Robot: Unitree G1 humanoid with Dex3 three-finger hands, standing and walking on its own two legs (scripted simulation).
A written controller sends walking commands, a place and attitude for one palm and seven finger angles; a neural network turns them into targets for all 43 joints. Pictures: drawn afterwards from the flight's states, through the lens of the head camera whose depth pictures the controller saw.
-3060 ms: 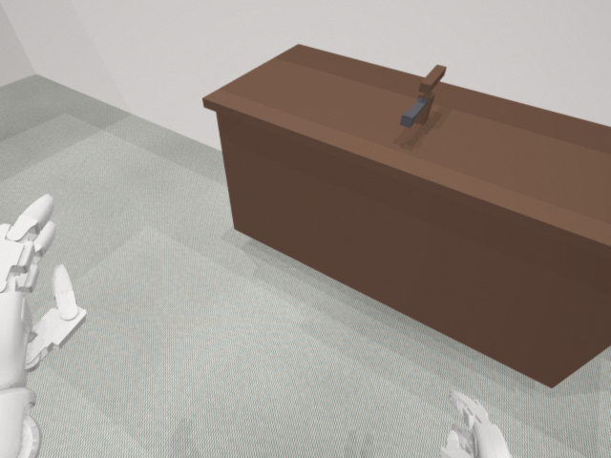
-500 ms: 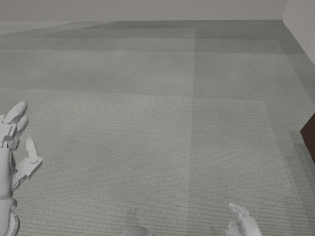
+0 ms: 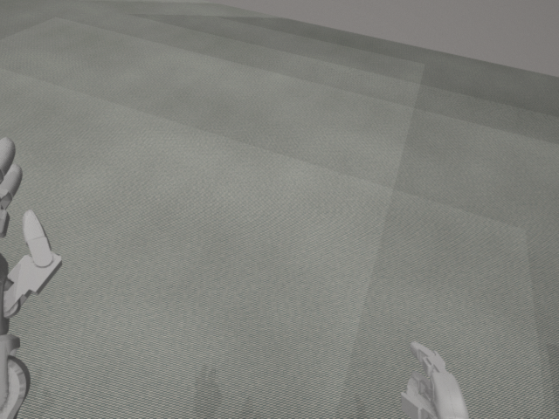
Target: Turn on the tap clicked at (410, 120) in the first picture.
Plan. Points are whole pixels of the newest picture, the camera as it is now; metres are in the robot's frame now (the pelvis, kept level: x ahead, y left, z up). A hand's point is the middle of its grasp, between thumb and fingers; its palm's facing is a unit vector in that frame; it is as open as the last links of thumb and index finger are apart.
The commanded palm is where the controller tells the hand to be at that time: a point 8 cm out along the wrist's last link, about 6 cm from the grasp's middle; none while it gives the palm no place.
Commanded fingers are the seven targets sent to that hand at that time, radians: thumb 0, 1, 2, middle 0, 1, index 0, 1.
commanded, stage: walk around to get in front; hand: left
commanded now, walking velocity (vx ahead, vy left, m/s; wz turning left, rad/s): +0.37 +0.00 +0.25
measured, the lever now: out of the picture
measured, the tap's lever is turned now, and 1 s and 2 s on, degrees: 0 0 0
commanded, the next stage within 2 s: walk to a spot facing it in 1.42 s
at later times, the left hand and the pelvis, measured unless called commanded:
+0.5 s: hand (105, 213) +0.29 +0.23 +0.18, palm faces +0.50 -0.77 -0.40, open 7.5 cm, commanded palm +0.22 +0.27 +0.19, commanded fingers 0.00 0.90 0.90 -0.20 -0.30 -0.20 -0.30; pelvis +0.11 -0.03 +0.02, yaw +10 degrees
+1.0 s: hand (112, 111) +0.44 +0.27 +0.21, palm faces +0.51 -0.70 -0.50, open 7.5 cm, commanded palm +0.38 +0.31 +0.19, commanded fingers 0.00 0.90 0.90 -0.20 -0.30 -0.20 -0.30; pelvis +0.28 +0.00 +0.02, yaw +11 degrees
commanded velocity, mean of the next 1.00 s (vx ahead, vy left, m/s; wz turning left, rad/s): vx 0.38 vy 0.00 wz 0.14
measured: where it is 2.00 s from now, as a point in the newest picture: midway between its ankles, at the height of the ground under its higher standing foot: (264, 325)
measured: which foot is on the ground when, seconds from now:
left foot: down 0.00-0.26, up 0.28-0.64, down 0.66-1.00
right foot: up 0.00-0.24, down 0.26-0.68, up 0.70-1.00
